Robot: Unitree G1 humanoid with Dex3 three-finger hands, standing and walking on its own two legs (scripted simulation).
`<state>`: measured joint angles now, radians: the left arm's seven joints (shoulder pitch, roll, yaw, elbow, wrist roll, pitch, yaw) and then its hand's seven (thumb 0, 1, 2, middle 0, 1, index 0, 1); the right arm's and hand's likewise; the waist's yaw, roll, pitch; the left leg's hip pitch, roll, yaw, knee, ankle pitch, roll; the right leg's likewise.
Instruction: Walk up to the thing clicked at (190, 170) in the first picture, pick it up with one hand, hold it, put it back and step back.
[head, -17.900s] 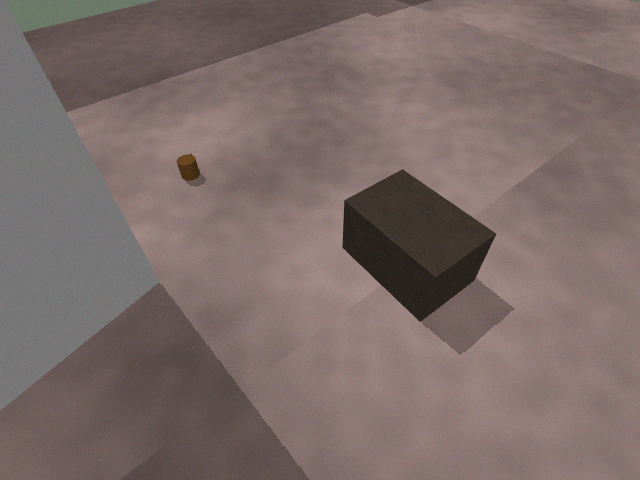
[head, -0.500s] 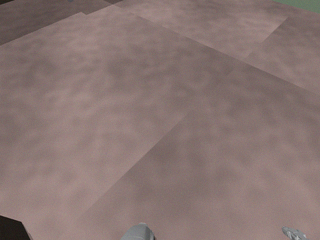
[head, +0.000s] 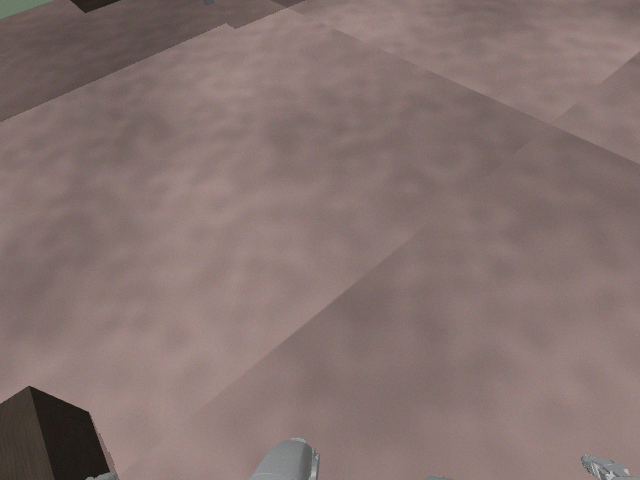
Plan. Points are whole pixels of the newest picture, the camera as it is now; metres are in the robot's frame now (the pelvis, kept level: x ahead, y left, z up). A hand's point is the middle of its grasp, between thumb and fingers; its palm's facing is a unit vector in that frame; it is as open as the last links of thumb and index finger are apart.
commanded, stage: walk up
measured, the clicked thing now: out of the picture +0.69 +1.84 -0.70
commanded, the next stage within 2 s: stand in 0.82 s
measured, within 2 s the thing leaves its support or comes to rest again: neither
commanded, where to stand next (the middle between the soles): +0.07 +0.03 m, yaw +1 degrees
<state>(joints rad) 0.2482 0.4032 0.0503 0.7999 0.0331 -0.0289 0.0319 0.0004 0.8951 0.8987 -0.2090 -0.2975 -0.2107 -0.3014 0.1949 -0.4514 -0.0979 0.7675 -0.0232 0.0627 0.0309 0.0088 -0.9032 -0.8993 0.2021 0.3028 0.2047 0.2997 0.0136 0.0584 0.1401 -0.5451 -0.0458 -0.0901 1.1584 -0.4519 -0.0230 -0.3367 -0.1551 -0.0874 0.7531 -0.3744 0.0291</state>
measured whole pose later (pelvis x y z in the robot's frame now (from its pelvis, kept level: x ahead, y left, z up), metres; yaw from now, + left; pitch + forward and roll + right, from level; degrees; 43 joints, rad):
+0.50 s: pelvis +0.00 +0.04 +0.01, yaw +4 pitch -3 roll -1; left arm 0.21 0.36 0.01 1.00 0.01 0.00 -0.01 0.00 0.90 0.90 -0.21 -0.30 -0.21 -0.30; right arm 0.14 -0.37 -0.02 0.98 0.00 -0.01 0.01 0.01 -0.90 -0.90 0.20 0.30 0.21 0.30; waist 0.02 0.00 0.09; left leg -0.31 -0.02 -0.04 0.66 -0.30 0.01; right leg -0.26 -0.07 -0.04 0.64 -0.33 0.03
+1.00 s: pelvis +0.01 +0.03 +0.03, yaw +4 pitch -3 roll +0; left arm 0.08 0.37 0.00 1.14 0.00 -0.02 -0.01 0.00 0.90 0.90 -0.20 -0.30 -0.20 -0.30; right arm 0.04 -0.35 -0.01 1.14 -0.01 -0.02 0.01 0.01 -0.90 -0.90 0.20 0.30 0.21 0.30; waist 0.01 -0.01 0.06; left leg -0.15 -0.01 -0.04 0.36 -0.16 -0.01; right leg -0.12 -0.05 -0.05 0.35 -0.18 0.04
